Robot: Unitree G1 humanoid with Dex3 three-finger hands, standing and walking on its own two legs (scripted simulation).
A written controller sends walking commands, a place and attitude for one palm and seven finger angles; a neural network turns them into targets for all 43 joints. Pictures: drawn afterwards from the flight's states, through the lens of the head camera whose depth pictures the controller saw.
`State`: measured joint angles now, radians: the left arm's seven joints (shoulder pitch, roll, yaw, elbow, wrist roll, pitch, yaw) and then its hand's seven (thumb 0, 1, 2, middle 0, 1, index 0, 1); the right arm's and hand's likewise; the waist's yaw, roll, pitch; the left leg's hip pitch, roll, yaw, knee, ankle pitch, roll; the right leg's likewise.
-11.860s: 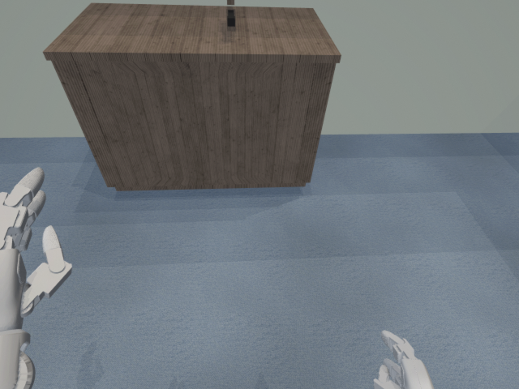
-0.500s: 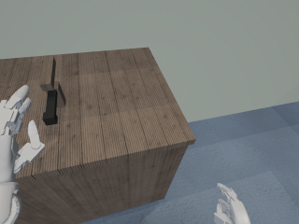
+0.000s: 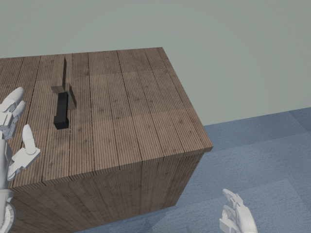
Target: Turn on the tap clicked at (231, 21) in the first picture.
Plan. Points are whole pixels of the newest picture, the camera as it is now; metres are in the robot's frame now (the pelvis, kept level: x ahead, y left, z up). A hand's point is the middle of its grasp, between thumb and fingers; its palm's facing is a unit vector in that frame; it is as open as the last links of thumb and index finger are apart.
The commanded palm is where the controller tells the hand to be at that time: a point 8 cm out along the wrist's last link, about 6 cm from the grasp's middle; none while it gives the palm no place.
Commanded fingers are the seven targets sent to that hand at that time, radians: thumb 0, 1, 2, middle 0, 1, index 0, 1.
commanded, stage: look again from close up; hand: left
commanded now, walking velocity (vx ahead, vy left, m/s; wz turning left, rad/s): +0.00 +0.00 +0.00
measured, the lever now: (61, 122) +0.35 +0.28 +0.07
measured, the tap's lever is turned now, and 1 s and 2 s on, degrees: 0 0 0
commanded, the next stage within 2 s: turn the palm inward beside the body in 0.34 s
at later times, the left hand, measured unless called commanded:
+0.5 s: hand (36, 136) +0.23 +0.25 +0.18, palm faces +0.39 -0.79 -0.47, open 7.4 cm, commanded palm +0.15 +0.27 +0.17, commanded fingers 0.00 0.90 0.90 -0.20 -0.30 -0.20 -0.30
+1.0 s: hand (43, 174) +0.18 +0.22 +0.15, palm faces +0.53 -0.79 -0.31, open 7.4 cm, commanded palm +0.13 +0.25 +0.16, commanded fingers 0.00 0.90 0.90 -0.20 -0.30 -0.20 -0.30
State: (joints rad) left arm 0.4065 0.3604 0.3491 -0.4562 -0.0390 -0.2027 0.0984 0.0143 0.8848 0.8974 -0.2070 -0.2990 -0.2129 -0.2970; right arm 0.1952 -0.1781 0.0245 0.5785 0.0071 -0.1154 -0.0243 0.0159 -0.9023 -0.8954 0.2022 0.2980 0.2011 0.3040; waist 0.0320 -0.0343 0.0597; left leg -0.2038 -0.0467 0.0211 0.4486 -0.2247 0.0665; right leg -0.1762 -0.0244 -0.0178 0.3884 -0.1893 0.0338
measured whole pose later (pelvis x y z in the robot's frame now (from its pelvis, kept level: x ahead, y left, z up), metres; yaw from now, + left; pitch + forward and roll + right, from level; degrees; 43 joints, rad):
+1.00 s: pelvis -0.02 -0.08 -0.02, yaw +5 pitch -2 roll +0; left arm 0.23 0.39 0.38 -0.25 -0.15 -0.04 0.06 0.01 0.89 0.90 -0.20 -0.30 -0.21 -0.30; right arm 0.15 -0.26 0.02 0.68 0.02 -0.12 -0.06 0.02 -0.90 -0.90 0.20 0.30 0.20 0.30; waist 0.08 0.06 -0.01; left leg -0.37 0.00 -0.10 0.70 -0.31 -0.02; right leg -0.33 0.04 -0.12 0.68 -0.33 -0.06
